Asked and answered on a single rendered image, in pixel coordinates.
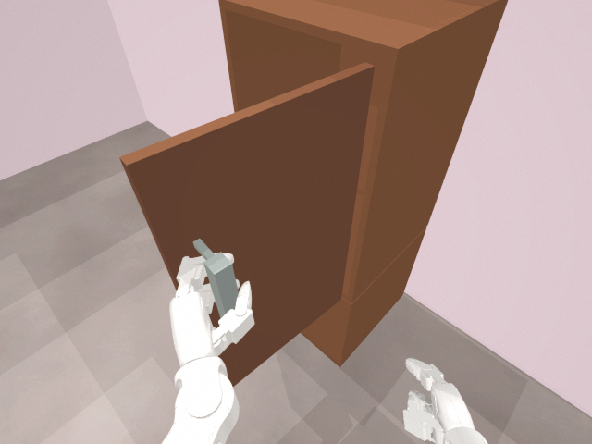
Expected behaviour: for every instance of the handle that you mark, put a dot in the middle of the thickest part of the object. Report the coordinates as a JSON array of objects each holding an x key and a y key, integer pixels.
[{"x": 221, "y": 277}]

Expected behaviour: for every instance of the robot left hand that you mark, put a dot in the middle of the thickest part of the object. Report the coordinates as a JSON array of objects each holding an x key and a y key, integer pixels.
[{"x": 190, "y": 309}]

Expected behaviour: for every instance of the cupboard door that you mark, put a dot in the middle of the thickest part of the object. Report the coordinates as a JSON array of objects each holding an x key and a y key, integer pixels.
[{"x": 273, "y": 184}]

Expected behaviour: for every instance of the robot left forearm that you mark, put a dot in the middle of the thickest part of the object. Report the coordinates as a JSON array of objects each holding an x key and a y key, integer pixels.
[{"x": 206, "y": 408}]

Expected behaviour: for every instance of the robot right hand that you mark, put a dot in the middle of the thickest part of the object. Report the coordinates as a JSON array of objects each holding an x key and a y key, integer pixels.
[{"x": 431, "y": 418}]

